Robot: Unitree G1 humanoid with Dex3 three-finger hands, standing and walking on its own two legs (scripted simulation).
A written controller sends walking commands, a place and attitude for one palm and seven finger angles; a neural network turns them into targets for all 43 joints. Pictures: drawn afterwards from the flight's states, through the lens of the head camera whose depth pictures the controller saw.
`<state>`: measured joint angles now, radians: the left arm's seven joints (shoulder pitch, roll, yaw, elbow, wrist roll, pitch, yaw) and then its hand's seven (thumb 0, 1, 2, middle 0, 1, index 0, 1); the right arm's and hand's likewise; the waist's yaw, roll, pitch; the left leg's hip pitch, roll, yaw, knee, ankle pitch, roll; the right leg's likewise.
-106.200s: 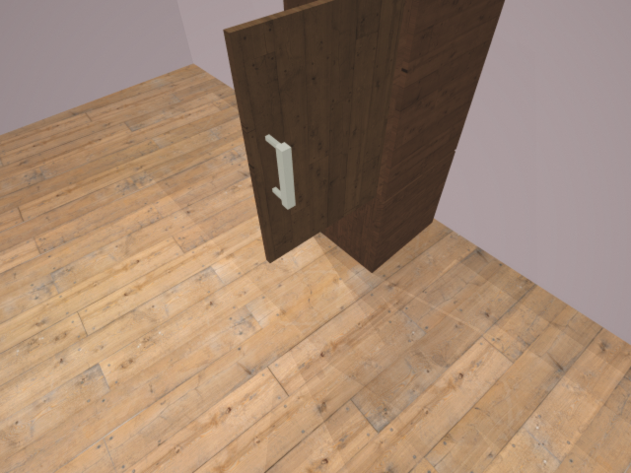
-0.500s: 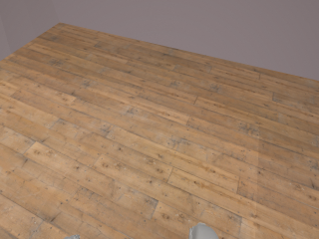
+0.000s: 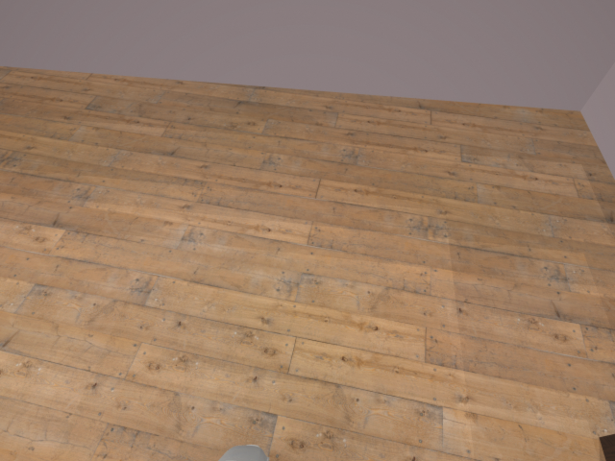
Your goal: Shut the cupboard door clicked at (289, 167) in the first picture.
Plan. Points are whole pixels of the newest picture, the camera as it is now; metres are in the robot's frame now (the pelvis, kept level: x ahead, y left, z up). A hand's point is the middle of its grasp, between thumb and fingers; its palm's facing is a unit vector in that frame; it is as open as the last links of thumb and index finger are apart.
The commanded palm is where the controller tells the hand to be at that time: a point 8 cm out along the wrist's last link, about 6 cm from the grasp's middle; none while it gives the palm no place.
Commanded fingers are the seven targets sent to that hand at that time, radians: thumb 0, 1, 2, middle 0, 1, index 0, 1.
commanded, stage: turn to face it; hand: left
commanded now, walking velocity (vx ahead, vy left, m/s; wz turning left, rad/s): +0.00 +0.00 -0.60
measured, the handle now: out of the picture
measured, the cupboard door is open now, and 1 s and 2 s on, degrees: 11 11 11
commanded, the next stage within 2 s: none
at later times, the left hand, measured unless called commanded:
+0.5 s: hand (203, 405) +0.21 +0.18 -0.16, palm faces -0.33 -0.91 -0.26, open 7.4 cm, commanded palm none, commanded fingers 0.00 0.90 0.90 -0.20 -0.30 -0.20 -0.30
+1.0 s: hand (233, 380) +0.25 +0.15 -0.18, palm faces -0.55 -0.81 -0.19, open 7.4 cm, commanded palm none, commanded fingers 0.00 0.90 0.90 -0.20 -0.30 -0.20 -0.30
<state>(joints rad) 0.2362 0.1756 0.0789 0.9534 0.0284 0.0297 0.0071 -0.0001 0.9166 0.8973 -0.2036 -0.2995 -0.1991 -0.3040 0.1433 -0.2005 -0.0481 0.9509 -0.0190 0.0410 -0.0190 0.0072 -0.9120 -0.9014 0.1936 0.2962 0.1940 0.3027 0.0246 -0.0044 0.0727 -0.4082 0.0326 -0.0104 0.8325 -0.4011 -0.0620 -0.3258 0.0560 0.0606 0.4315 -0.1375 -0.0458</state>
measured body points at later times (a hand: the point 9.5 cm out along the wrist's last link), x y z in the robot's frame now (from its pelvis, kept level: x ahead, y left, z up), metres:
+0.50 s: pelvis +0.03 +0.02 -0.01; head +0.07 +0.00 +0.44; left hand +0.22 +0.23 -0.14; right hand -0.02 -0.24 -0.16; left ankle +0.01 +0.15 -0.74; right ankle +0.00 -0.10 -0.73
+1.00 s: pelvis +0.06 +0.03 +0.00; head +0.12 +0.03 +0.44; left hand +0.28 +0.19 -0.16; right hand -0.02 -0.22 -0.13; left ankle +0.12 +0.12 -0.74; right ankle -0.03 -0.07 -0.68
